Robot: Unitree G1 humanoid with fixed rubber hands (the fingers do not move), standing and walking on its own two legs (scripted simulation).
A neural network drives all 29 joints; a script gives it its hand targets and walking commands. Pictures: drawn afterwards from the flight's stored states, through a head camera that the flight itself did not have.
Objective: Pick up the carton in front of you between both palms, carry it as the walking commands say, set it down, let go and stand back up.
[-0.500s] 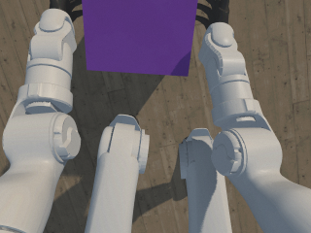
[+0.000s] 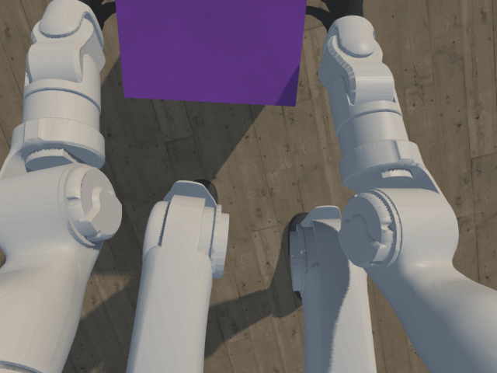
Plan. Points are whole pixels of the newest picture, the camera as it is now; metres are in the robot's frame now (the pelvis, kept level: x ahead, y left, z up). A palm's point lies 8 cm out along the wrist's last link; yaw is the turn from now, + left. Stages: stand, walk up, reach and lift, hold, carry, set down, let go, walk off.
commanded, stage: set down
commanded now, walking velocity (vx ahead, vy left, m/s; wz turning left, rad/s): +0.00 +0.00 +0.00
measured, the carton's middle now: (219, 24) +0.53 +0.15 -0.26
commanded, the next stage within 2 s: let go in 1.78 s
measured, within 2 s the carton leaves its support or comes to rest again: rests again in 0.16 s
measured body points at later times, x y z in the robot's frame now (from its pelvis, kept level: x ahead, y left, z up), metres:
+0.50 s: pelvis +0.01 +0.01 -0.01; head +0.38 +0.07 +0.24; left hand +0.51 +0.30 -0.20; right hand +0.56 -0.01 -0.20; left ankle +0.13 +0.14 -0.36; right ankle +0.10 -0.12 -0.36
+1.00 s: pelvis -0.02 +0.01 +0.01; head +0.33 +0.09 +0.28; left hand +0.49 +0.35 -0.13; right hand +0.56 -0.02 -0.12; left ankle +0.12 +0.14 -0.36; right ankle +0.10 -0.11 -0.36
